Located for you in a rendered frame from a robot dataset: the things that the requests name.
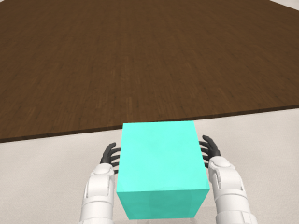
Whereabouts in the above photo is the carton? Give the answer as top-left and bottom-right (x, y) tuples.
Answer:
(116, 120), (210, 220)

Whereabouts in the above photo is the robot right forearm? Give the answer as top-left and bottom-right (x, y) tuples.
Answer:
(208, 156), (258, 224)

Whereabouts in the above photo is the right robot hand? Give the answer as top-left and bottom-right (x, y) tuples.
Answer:
(198, 135), (221, 168)

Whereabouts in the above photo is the robot left forearm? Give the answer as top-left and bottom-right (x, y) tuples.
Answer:
(78, 163), (116, 224)

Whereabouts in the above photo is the left robot hand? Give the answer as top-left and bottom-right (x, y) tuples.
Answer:
(100, 142), (121, 174)

